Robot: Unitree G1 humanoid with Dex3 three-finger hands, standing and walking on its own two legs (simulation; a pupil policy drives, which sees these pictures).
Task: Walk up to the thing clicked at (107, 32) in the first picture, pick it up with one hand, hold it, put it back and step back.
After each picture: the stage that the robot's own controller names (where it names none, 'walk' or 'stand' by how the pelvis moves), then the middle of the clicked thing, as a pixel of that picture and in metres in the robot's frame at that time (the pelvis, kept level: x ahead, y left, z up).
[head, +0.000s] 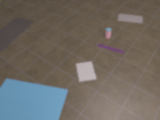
stand; (108, 33) +1.57 -0.32 -0.72
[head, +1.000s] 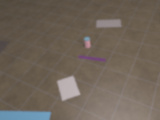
walk; (87, 42) +1.45 +0.07 -0.69
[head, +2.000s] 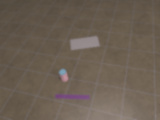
walk; (63, 75) +0.92 +0.26 -0.71
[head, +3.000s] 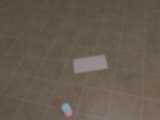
walk; (67, 110) +0.55 +0.23 -0.71
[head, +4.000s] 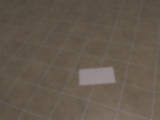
stand; out of the picture +0.41 +0.23 -0.71
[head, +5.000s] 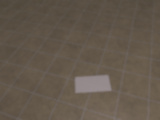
stand; out of the picture +0.39 +0.19 -0.72
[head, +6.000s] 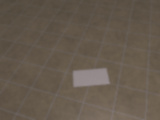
stand; out of the picture +0.39 +0.20 -0.72
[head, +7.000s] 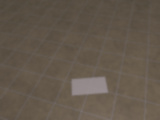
stand; out of the picture +0.38 +0.22 -0.73
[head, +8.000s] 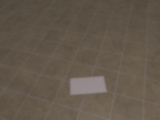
stand; out of the picture +0.37 +0.22 -0.73
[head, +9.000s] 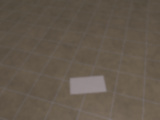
stand; out of the picture +0.37 +0.22 -0.73
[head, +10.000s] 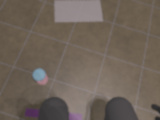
go down; (40, 77) +0.43 +0.23 -0.44
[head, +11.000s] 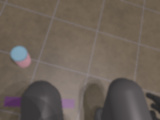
go down; (21, 57) +0.45 +0.27 -0.31
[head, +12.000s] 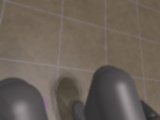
close in; out of the picture +0.43 +0.31 -0.23
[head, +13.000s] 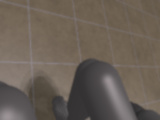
close; out of the picture +0.42 +0.32 -0.22
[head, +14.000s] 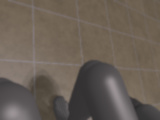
lift; out of the picture +0.41 +0.31 -0.23
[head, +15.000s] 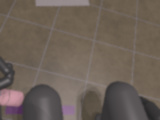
lift; (7, 97) +0.30 +0.32 -0.31
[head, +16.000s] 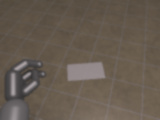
close; out of the picture +0.27 +0.32 -0.67
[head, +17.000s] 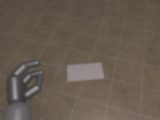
hold; out of the picture +0.25 +0.34 -0.70
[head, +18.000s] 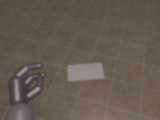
stand; out of the picture +0.25 +0.33 -0.70
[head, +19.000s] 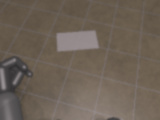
crouch; out of the picture +0.27 +0.34 -0.58
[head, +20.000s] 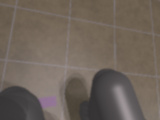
lower; out of the picture +0.28 +0.38 -0.29
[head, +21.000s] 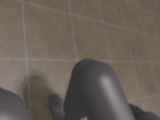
lower; out of the picture +0.23 +0.39 -0.25
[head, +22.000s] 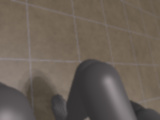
lower; out of the picture +0.24 +0.39 -0.24
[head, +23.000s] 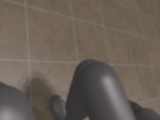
lower; out of the picture +0.24 +0.39 -0.25
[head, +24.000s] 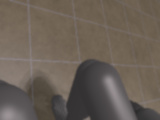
lower; out of the picture +0.24 +0.39 -0.25
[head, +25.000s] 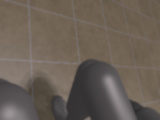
open; out of the picture +0.24 +0.39 -0.25
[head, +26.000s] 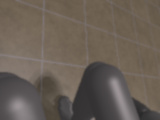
stand; out of the picture +0.24 +0.38 -0.26
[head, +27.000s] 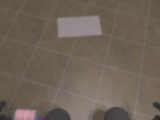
walk; (26, 115) +0.28 +0.34 -0.54
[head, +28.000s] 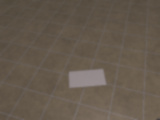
stand; out of the picture +0.26 +0.33 -0.69
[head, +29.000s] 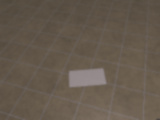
stand; out of the picture +0.25 +0.33 -0.69
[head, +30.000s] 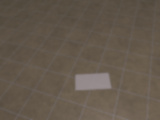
stand; out of the picture +0.27 +0.33 -0.74
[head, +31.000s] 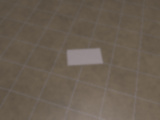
walk; out of the picture +0.33 +0.27 -0.73
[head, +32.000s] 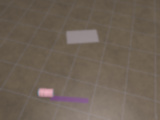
walk; (46, 92) +0.60 +0.30 -0.73
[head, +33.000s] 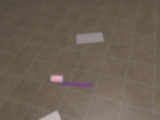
stand; (57, 79) +0.93 +0.35 -0.73
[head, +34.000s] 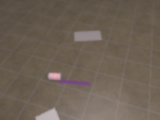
stand; (54, 76) +0.93 +0.30 -0.75
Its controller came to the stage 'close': yes
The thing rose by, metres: 0.05
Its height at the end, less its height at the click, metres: -0.02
